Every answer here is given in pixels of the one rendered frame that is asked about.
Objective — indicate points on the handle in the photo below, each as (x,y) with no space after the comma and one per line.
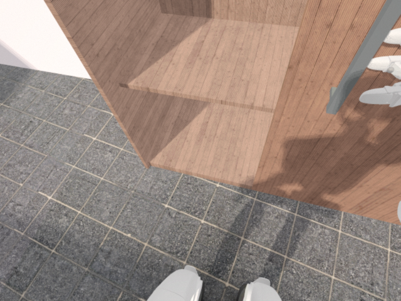
(384,22)

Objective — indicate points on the right robot shin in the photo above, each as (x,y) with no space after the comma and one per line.
(262,280)

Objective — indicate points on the robot right hand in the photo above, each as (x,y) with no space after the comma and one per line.
(387,94)

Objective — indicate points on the wardrobe door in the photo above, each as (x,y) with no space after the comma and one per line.
(350,161)

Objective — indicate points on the robot left thigh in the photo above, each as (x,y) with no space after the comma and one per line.
(181,285)

